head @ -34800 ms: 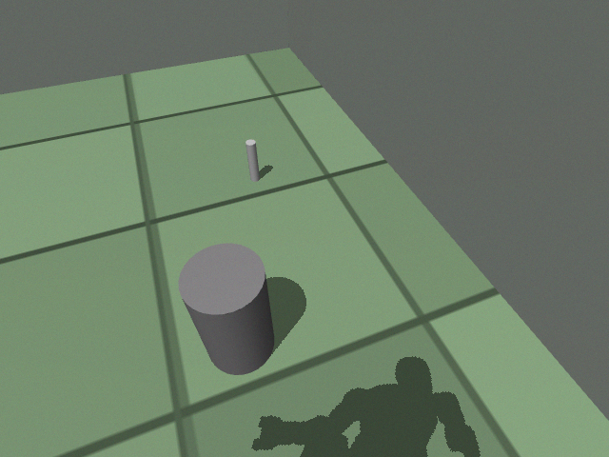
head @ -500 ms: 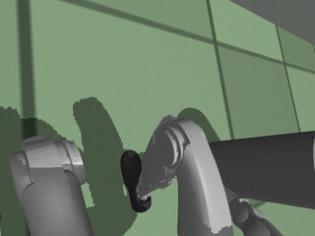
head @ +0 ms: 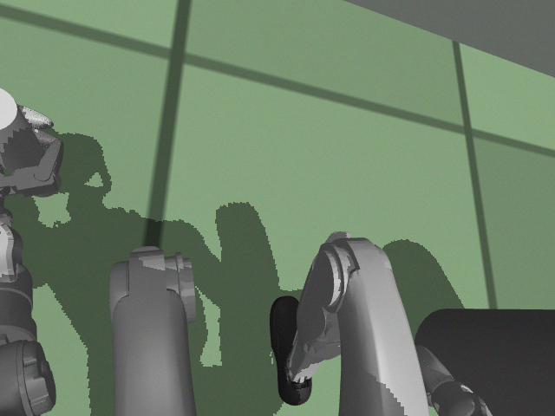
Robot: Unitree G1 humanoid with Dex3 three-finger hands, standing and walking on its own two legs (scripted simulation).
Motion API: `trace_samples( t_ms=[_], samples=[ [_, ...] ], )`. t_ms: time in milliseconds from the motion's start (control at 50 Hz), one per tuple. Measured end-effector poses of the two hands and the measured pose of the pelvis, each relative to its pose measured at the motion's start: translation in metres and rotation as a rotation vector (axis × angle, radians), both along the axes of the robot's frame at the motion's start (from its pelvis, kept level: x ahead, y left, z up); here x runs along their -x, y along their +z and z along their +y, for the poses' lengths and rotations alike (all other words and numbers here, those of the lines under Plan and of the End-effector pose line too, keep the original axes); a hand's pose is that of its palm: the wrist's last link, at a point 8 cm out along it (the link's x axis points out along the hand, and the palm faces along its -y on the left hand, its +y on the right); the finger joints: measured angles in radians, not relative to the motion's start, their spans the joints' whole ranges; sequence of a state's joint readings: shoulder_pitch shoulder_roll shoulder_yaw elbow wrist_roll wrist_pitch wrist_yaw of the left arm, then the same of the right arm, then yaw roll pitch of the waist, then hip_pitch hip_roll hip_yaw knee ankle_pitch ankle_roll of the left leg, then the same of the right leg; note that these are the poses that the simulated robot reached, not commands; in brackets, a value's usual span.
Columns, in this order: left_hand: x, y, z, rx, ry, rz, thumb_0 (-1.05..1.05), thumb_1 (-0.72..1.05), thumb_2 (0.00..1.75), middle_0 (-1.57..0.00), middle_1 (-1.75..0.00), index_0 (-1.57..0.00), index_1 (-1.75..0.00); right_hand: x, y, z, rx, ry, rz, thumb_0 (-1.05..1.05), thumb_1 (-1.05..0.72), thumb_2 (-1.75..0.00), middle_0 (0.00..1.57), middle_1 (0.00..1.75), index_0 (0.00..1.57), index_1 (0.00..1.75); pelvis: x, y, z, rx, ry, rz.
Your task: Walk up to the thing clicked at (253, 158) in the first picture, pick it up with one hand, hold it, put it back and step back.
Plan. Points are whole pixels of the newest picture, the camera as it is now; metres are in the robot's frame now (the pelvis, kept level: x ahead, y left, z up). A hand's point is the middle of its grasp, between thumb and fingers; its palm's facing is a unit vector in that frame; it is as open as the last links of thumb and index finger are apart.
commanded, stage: settle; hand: left
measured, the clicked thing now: (21, 154) +0.43 +0.31 -0.08
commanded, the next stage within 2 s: lift in 1.12 s
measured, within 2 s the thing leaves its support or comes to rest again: neither
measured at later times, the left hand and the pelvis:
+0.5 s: hand (27, 119) +0.44 +0.29 -0.01, palm faces +0.27 -0.96 -0.04, open 6.0 cm; pelvis +0.01 -0.01 +0.03, yaw +5 degrees
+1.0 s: hand (25, 97) +0.45 +0.28 +0.03, palm faces +0.29 -0.96 -0.04, open 6.0 cm; pelvis +0.01 -0.01 +0.05, yaw +6 degrees
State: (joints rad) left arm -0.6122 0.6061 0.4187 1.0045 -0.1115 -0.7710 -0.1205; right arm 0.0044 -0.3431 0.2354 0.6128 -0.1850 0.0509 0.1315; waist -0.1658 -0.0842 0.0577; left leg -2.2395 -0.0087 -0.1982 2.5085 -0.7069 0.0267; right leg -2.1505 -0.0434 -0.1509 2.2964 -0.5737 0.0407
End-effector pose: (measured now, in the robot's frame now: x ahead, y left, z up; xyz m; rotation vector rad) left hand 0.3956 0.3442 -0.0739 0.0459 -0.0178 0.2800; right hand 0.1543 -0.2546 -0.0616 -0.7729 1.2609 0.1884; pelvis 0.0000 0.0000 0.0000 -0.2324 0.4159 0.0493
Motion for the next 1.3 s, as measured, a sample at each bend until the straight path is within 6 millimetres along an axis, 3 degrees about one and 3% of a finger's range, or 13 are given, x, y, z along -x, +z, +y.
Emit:
trace_samples(
  t_ms=[240, 520, 1300],
  samples=[
    [-0.002, 0.042, -0.004, -0.007, -0.008, 0.040, 0.04, 0.10, 1.08, -0.95, -1.08, -0.97, -1.05, -0.009, -0.011, -0.002, -0.095, -0.116, -0.038, 0.00, -0.89, -0.89, 0.21, 0.30, 0.20, 0.30, -0.009, 0.017, -0.007, -0.055, 0.022, 0.087],
    [-0.010, 0.074, -0.012, 0.015, -0.002, 0.048, 0.04, 0.10, 1.09, -0.95, -1.07, -0.98, -1.05, -0.017, -0.002, -0.013, -0.115, -0.176, -0.076, 0.01, -0.90, -0.90, 0.21, 0.30, 0.20, 0.30, -0.015, 0.034, -0.012, -0.092, 0.033, 0.136],
    [-0.023, 0.114, -0.023, 0.022, 0.028, 0.059, 0.04, 0.10, 1.09, -0.95, -1.07, -0.98, -1.05, 0.005, 0.018, -0.014, -0.135, -0.246, -0.056, 0.01, -0.90, -0.90, 0.21, 0.30, 0.20, 0.30, -0.015, 0.063, -0.013, -0.122, 0.046, 0.166]
  ],
)
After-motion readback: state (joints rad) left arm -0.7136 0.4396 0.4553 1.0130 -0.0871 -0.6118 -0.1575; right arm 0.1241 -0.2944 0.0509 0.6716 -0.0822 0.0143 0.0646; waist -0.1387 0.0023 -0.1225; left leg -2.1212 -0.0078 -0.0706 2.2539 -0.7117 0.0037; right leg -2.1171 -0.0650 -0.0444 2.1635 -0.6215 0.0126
